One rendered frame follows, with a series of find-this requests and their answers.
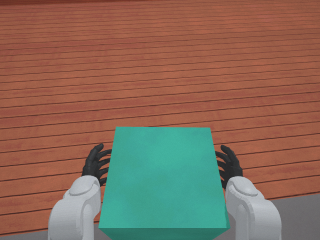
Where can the carton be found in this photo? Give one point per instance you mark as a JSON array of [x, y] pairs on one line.
[[163, 183]]

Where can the right robot forearm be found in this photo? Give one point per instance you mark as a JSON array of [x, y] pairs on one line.
[[256, 218]]

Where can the left robot forearm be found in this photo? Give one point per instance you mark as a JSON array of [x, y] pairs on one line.
[[72, 218]]

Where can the robot right hand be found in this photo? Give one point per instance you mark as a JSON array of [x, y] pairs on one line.
[[231, 165]]

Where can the robot left hand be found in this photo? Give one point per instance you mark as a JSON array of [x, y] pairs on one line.
[[92, 163]]

